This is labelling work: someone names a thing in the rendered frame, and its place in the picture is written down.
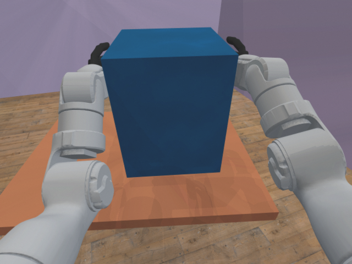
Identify right robot upper arm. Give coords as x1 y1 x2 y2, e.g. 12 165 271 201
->
267 128 352 264

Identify right robot forearm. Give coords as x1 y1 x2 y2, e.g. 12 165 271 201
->
234 54 347 174

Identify robot right hand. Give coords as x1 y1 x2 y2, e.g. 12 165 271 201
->
227 36 249 56

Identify robot left hand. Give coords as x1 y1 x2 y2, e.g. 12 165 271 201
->
88 42 109 67

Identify left robot forearm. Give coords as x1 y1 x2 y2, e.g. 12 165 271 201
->
41 64 109 205

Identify table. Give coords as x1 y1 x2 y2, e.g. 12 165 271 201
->
0 112 279 235

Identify left robot upper arm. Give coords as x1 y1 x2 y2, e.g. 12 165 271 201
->
0 160 114 264

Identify carton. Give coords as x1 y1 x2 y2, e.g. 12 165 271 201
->
101 27 239 178

